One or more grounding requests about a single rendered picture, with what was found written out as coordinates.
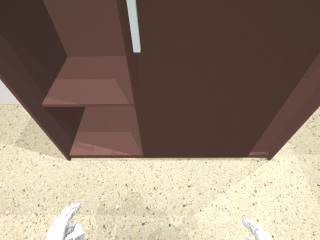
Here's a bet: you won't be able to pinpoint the robot left hand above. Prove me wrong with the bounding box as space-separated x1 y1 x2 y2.
46 203 85 240

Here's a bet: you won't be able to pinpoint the robot right hand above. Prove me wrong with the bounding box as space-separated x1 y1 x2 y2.
242 218 273 240

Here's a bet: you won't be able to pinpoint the wardrobe door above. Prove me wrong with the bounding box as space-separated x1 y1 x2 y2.
116 0 320 157
251 53 320 152

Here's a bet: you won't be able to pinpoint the handle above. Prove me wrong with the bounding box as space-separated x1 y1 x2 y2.
126 0 141 53

